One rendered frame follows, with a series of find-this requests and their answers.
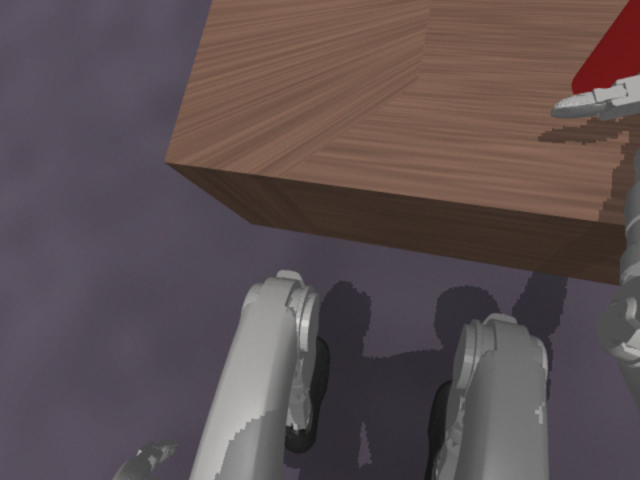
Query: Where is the right robot foot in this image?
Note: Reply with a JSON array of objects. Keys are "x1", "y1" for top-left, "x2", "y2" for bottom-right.
[{"x1": 424, "y1": 380, "x2": 453, "y2": 480}]

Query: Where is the right robot hand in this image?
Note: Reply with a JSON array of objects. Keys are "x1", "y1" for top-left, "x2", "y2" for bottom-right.
[{"x1": 551, "y1": 75, "x2": 640, "y2": 121}]

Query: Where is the right robot arm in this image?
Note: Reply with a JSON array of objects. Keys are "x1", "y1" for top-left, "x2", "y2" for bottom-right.
[{"x1": 597, "y1": 147, "x2": 640, "y2": 416}]

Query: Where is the left robot hand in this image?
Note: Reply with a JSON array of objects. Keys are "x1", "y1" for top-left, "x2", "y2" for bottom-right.
[{"x1": 112, "y1": 439, "x2": 178, "y2": 480}]

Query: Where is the can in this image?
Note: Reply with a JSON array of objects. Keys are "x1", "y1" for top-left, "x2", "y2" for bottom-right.
[{"x1": 572, "y1": 0, "x2": 640, "y2": 95}]

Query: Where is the left robot foot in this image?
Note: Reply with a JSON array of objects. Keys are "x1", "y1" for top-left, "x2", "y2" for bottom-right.
[{"x1": 285, "y1": 337, "x2": 330, "y2": 453}]

